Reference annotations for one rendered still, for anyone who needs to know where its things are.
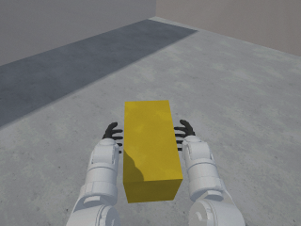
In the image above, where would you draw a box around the right robot forearm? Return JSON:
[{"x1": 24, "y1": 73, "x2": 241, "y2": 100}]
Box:
[{"x1": 182, "y1": 135, "x2": 238, "y2": 208}]

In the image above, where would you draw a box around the robot right hand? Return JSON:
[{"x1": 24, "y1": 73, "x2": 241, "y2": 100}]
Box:
[{"x1": 174, "y1": 120, "x2": 196, "y2": 151}]

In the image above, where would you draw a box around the right robot upper arm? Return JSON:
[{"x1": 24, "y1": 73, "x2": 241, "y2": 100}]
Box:
[{"x1": 188, "y1": 199, "x2": 246, "y2": 226}]

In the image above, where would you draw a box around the robot left hand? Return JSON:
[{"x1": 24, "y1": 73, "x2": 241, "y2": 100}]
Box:
[{"x1": 102, "y1": 122, "x2": 123, "y2": 153}]

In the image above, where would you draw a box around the carton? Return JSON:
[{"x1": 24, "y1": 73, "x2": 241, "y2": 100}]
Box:
[{"x1": 122, "y1": 100, "x2": 183, "y2": 203}]

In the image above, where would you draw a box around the left robot forearm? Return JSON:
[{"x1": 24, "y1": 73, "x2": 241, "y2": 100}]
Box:
[{"x1": 66, "y1": 137, "x2": 119, "y2": 225}]

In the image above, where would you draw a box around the left robot upper arm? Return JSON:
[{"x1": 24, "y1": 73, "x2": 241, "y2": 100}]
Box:
[{"x1": 66, "y1": 204, "x2": 121, "y2": 226}]

